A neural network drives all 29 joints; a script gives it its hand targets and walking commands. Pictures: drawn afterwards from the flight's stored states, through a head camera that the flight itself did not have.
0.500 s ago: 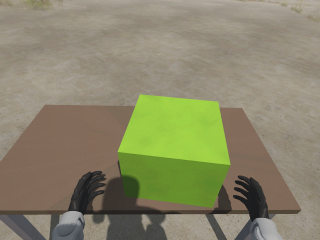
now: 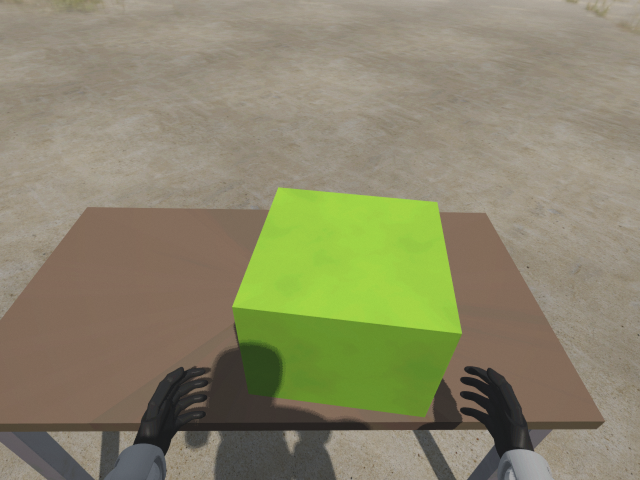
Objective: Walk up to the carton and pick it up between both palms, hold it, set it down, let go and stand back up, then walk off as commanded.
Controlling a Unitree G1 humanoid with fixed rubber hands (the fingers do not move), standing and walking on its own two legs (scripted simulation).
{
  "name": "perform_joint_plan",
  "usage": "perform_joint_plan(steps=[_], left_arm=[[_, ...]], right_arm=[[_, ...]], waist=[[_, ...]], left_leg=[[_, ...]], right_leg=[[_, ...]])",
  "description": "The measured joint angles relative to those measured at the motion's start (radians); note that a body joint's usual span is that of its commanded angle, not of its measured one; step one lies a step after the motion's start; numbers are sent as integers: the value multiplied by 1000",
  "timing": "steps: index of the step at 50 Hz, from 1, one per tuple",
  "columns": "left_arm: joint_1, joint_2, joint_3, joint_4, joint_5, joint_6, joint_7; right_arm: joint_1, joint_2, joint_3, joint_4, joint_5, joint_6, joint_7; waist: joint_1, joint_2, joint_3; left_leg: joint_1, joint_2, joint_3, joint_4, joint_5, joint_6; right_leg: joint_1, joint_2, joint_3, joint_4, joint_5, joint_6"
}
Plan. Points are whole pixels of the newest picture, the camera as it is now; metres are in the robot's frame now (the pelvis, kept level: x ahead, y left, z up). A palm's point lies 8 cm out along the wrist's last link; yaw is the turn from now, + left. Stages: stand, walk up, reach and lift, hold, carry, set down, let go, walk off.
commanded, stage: set down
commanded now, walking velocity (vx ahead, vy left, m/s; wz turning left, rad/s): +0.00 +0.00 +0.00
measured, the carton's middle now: (346, 294) +0.45 -0.03 -0.03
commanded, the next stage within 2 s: let go in 1.40 s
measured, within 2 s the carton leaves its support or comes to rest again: neither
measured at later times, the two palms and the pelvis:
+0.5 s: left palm (160, 444) +0.20 +0.21 -0.04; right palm (504, 443) +0.20 -0.22 -0.03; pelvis +0.01 +0.00 +0.00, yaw +0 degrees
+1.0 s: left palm (158, 457) +0.19 +0.22 -0.06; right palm (502, 460) +0.19 -0.22 -0.05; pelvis +0.01 +0.00 +0.00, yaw +0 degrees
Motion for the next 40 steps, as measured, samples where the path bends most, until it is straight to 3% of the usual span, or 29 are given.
perform_joint_plan(steps=[40], left_arm=[[13,0,0,-20,136,237,11]], right_arm=[[0,0,0,83,-122,69,41]], waist=[[0,0,21]], left_leg=[[16,0,0,-27,0,-1]], right_leg=[[13,0,0,-20,-3,-2]])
